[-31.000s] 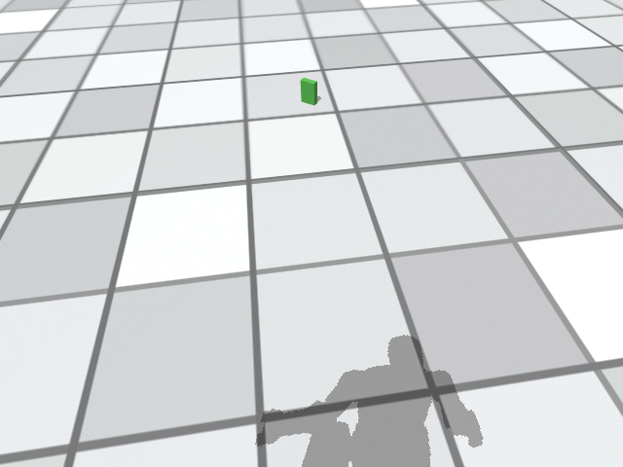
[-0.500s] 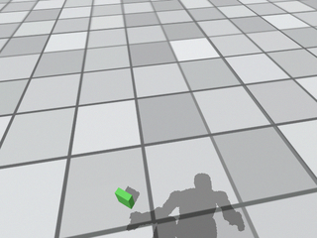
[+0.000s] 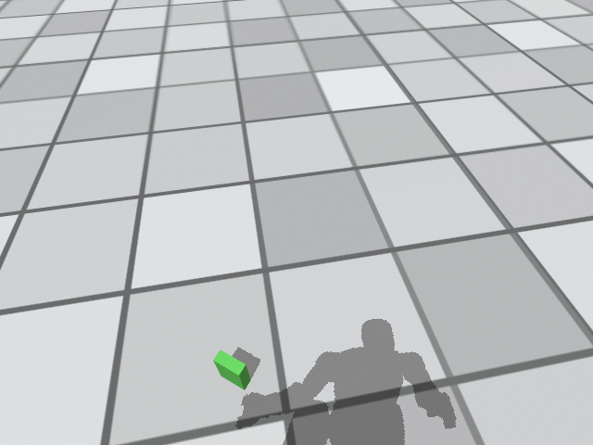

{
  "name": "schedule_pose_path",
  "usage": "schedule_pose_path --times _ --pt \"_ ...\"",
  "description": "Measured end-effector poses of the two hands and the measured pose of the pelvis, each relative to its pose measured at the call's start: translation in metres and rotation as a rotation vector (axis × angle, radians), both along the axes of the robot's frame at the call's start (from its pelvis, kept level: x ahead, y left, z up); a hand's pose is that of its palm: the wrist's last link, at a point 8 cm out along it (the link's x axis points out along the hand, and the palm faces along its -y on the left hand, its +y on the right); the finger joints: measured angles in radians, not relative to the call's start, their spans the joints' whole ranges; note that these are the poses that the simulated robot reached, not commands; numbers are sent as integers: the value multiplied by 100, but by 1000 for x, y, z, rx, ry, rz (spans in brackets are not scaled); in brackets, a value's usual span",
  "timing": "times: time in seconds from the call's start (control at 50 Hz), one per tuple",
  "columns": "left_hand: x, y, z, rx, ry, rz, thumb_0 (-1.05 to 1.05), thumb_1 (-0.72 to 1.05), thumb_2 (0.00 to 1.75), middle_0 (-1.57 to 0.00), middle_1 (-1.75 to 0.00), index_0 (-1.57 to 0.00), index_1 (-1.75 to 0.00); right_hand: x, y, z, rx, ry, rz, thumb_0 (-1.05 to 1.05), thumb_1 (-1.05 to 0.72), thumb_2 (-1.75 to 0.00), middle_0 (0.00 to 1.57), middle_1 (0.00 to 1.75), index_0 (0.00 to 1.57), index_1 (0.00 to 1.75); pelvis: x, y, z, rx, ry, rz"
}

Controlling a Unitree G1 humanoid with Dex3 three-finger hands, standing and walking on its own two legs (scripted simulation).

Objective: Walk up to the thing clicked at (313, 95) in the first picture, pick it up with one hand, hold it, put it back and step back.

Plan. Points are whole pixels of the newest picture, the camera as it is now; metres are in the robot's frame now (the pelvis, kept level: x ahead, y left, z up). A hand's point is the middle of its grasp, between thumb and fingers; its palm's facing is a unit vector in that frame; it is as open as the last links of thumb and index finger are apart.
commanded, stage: stand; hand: left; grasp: from above
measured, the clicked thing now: (232, 370) +0.47 +0.24 -0.71
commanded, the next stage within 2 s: go down in 0.50 s
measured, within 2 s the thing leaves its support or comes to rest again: neither
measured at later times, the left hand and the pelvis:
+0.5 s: hand out of the picture +0.06 +0.26 -0.16, palm faces -0.02 -0.94 -0.34, open 7.4 cm; pelvis +0.00 +0.00 +0.00, yaw +0 degrees
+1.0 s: hand (143, 439) +0.18 +0.27 -0.17, palm faces +0.06 -0.94 -0.35, open 14.6 cm; pelvis -0.01 +0.00 -0.04, yaw -3 degrees
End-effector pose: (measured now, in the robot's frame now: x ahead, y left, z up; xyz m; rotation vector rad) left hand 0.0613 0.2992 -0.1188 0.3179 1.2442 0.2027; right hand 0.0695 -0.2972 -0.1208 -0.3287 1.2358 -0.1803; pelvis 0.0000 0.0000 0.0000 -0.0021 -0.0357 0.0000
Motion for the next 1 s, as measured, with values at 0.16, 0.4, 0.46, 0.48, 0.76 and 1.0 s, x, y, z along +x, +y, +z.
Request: schedule_pose_path --times 0.16,0.4,0.46,0.48,0.76,1.0 --pt "5 0 1 0 -15 -6 1 90 90 -20 -30 -20 -30 3 0 1 0 -12 0 0 -90 -90 20 30 20 30 1 0 0 1 -1 -1" --pt "1 1 0 -1 -6 -4 1 90 90 -20 -30 -20 -30 -1 -1 2 -3 -5 -7 0 -90 -90 20 30 20 30 0 1 0 1 -3 -3" --pt "0 1 0 -1 1 -3 1 90 90 -20 -30 -20 -30 -3 -1 1 -3 -1 -8 0 -90 -90 20 30 20 30 0 1 0 1 -2 -3" --pt "-1 1 0 -1 2 -2 1 90 90 -20 -30 -20 -30 -3 -1 1 -3 1 -9 0 -90 -90 20 30 20 30 0 1 0 1 -2 -3" --pt "51 -5 -6 -13 -131 22 1 74 70 -12 -17 -11 -16 6 19 -4 25 -145 -33 0 -90 -91 20 30 20 30 -14 1 -11 -3 83 -19" --pt "103 12 -20 6 -162 28 1 4 21 -4 -5 -4 -4 2 37 -19 60 -228 -85 0 -84 -89 20 30 20 30 -9 4 -36 -8 202 -55"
